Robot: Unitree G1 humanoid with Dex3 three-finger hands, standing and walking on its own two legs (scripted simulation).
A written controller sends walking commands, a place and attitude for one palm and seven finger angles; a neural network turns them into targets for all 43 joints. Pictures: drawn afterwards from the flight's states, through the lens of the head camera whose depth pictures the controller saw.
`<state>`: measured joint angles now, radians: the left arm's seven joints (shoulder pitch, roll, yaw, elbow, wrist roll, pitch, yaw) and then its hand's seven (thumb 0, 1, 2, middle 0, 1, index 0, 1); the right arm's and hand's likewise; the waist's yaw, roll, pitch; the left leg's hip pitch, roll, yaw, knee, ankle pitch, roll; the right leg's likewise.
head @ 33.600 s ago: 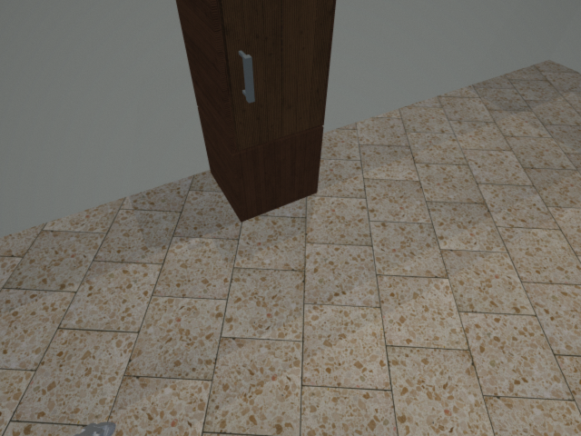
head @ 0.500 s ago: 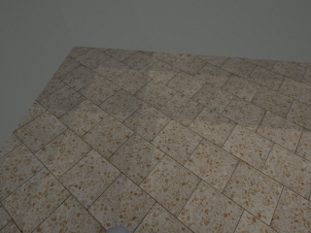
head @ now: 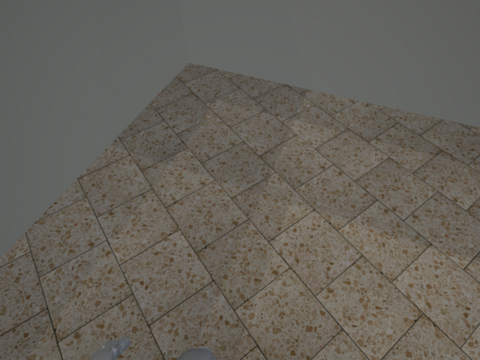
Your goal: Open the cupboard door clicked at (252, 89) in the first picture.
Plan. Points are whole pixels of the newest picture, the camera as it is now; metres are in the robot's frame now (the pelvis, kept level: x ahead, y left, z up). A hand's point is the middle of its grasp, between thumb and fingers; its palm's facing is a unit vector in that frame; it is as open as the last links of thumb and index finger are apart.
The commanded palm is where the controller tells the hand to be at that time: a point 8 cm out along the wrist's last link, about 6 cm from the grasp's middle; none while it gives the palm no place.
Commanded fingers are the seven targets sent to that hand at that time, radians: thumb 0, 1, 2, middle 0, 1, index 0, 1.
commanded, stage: turn to face it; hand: left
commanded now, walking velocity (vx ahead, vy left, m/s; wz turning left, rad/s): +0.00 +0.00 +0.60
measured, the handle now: out of the picture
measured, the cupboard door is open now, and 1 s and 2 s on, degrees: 44 44 44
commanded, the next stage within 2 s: none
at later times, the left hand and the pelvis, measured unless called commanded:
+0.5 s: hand out of the picture +0.08 +0.21 -0.15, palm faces +0.33 -0.90 -0.29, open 7.4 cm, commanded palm none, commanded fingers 0.00 0.90 0.90 -0.20 -0.30 -0.20 -0.30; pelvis +0.05 -0.04 +0.00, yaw +20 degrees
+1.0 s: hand out of the picture +0.02 +0.17 -0.16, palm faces +0.62 -0.75 -0.24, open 7.4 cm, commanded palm none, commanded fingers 0.00 0.90 0.90 -0.20 -0.30 -0.20 -0.30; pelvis +0.08 -0.05 +0.01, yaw +38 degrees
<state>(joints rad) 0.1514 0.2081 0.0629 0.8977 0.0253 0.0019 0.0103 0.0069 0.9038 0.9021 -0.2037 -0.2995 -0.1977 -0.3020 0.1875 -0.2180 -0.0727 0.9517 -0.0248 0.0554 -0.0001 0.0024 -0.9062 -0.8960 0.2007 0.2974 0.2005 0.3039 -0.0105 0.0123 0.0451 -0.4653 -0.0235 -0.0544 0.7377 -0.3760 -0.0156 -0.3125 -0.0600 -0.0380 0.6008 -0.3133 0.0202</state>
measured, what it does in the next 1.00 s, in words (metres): steps on the spot, turning left: left foot, then right foot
